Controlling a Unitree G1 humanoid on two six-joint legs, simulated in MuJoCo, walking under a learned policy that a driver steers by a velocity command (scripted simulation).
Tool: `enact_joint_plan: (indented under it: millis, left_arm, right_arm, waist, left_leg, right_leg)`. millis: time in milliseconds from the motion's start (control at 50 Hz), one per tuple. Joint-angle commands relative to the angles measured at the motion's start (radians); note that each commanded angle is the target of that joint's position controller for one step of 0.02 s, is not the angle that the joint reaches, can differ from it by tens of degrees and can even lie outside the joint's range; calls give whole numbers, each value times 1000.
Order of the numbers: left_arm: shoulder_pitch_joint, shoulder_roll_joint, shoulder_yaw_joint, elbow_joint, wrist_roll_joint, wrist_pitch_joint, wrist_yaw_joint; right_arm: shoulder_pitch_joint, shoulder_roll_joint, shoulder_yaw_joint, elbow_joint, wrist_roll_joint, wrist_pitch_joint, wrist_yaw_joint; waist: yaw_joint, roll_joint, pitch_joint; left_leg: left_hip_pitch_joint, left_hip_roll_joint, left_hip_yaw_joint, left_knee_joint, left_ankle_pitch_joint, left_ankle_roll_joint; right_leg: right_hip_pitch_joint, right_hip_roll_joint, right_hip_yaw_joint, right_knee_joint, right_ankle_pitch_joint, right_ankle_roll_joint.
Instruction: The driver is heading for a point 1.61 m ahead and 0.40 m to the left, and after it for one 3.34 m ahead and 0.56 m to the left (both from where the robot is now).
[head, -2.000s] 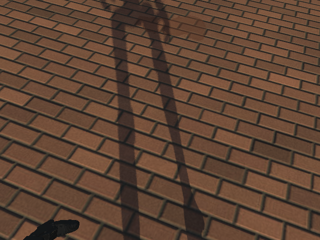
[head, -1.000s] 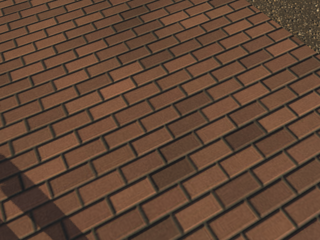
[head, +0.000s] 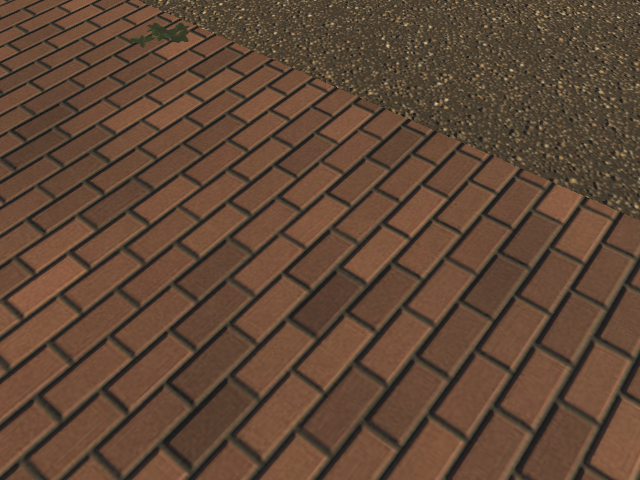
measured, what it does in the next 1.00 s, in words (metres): walks ahead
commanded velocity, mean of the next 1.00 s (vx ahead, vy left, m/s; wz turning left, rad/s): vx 0.28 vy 0.00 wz -0.01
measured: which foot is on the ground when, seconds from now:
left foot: down 0.00-1.00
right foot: down 0.00-0.78, up 0.80-1.00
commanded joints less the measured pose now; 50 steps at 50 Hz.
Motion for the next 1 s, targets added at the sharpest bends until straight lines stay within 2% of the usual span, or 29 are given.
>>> enact_joint_plan:
  millis: [20,180,520,540,560,580,600,620,640,660,680,700,720,740,760,780,800,820,840,860,880,900,920,940,960,1000]
  left_arm:
    - [-6,116,27,-57,-2,-20,7]
    - [13,98,22,-21,-6,-25,8]
    - [55,87,22,117,-12,-27,17]
    - [95,101,29,141,-19,-22,20]
    - [117,134,41,146,-29,-18,21]
    - [159,164,49,146,-38,-23,19]
    - [182,214,62,151,-48,-41,17]
    - [148,226,65,141,-52,-62,18]
    - [115,199,57,128,-41,-81,17]
    - [78,173,50,111,-37,-94,13]
    - [49,166,48,98,-46,-97,7]
    - [26,180,51,92,-56,-95,3]
    - [5,192,53,88,-60,-90,-1]
    - [-11,195,53,86,-57,-83,-1]
    - [-9,179,48,79,-45,-81,-1]
    - [-40,141,33,61,-33,-88,-4]
    - [-92,33,3,24,-19,-100,-12]
    - [-35,-10,-3,-19,-70,-129,-15]
    - [-65,27,-6,-43,-104,-146,-19]
    - [-112,70,-6,-58,-90,-153,-23]
    - [-95,77,-4,-46,-59,-150,-25]
    - [-86,88,3,-42,-39,-143,-28]
    - [-78,90,6,-36,-36,-129,-36]
    - [-70,85,6,-30,-37,-117,-39]
    - [-83,84,6,-33,-36,-108,-38]
    - [-173,83,4,-65,-36,-105,-33]
  right_arm:
    - [-22,-96,-24,-42,3,-10,-10]
    - [0,-102,-28,30,8,-6,-22]
    - [35,-95,-29,181,14,8,-43]
    - [70,-87,-29,204,19,10,-43]
    - [69,-92,-33,206,31,9,-42]
    - [12,-97,-34,178,36,-4,-37]
    - [-65,-55,-21,130,50,-30,-26]
    - [-121,-63,-21,95,59,-56,-17]
    - [-133,-88,-28,82,63,-79,-7]
    - [-110,-88,-29,83,64,-96,2]
    - [-79,-82,-26,88,63,-108,11]
    - [-34,-74,-24,105,59,-115,17]
    - [28,-71,-27,135,52,-119,21]
    - [132,-73,-35,182,48,-119,21]
    - [242,-85,-47,232,43,-114,17]
    - [376,-94,-57,268,45,-111,11]
    - [532,-168,-68,279,33,-113,3]
    - [471,-168,-46,232,16,-136,25]
    - [349,-171,-41,210,17,-144,35]
    - [281,-128,-25,182,15,-149,42]
    - [241,-119,-16,171,9,-141,46]
    - [216,-102,-7,162,2,-133,49]
    - [215,-76,4,163,1,-126,47]
    - [241,-77,7,171,5,-125,41]
    - [265,-83,9,178,10,-125,33]
    - [302,-84,13,186,14,-123,16]
  waist:
    - [0,-54,-11]
    - [1,-22,-22]
    - [-2,-17,3]
    - [3,-38,-41]
    - [18,-69,1]
    - [53,-111,75]
    - [72,-221,137]
    - [76,-246,198]
    - [64,-220,205]
    - [41,-188,172]
    - [25,-161,134]
    - [5,-167,94]
    - [-26,-166,57]
    - [-75,-142,23]
    - [-113,-91,-4]
    - [-177,-10,-18]
    - [-231,257,-58]
    - [-134,297,-64]
    - [-91,196,39]
    - [-76,101,74]
    - [-43,46,58]
    - [-20,52,61]
    - [-7,74,77]
    - [-8,91,85]
    - [-11,84,103]
    - [-30,48,134]
  left_leg:
    - [51,16,-12,-45,144,11]
    - [65,21,-13,-47,178,0]
    - [76,17,-6,-70,181,4]
    - [75,-25,44,-32,-41,12]
    - [-4,-52,69,19,-286,28]
    - [-140,-49,64,91,-399,40]
    - [-235,-50,87,225,-284,47]
    - [-316,12,21,330,-206,69]
    - [-399,58,-28,392,-212,93]
    - [-434,89,-45,392,-201,114]
    - [-395,101,-37,308,-183,127]
    - [-255,84,0,186,-155,128]
    - [-74,36,62,96,-97,112]
    - [107,-22,141,38,20,81]
    - [259,-79,197,41,45,49]
    - [413,-50,130,7,9,56]
    - [501,194,-271,-148,-257,134]
    - [504,363,-789,-341,-522,285]
    - [433,433,-849,-398,-699,322]
    - [393,402,-723,-367,-579,296]
    - [333,347,-575,-350,-448,264]
    - [258,287,-463,-360,-356,234]
    - [202,241,-377,-377,-293,213]
    - [178,217,-322,-404,-233,213]
    - [167,202,-274,-428,-167,218]
    - [149,182,-186,-471,-17,218]
  right_leg:
    - [-71,-59,67,-127,169,-35]
    - [-46,-42,49,-115,224,-37]
    - [-33,-19,15,-130,244,-26]
    - [-10,-5,9,-146,3,-46]
    - [-33,-26,60,-184,-347,-85]
    - [-50,-104,185,-267,-589,-139]
    - [-49,-238,391,-392,-700,-213]
    - [-70,-335,527,-465,-625,-269]
    - [-21,-369,552,-476,-502,-278]
    - [37,-362,512,-458,-406,-258]
    - [55,-334,427,-442,-322,-223]
    - [11,-280,316,-424,-241,-189]
    - [-67,-211,214,-390,-196,-165]
    - [-155,-162,141,-320,-210,-155]
    - [-244,-124,100,-230,-219,-152]
    - [-365,-83,51,-22,-106,-131]
    - [-543,-7,-42,469,-80,-74]
    - [-758,75,62,706,-151,-86]
    - [-921,-30,103,820,-60,-117]
    - [-950,-81,78,835,35,-132]
    - [-887,-125,56,794,108,-125]
    - [-817,-148,46,726,159,-114]
    - [-772,-156,27,690,204,-97]
    - [-751,-152,5,666,247,-78]
    - [-757,-148,-13,633,285,-60]
    - [-752,-136,-48,499,360,-33]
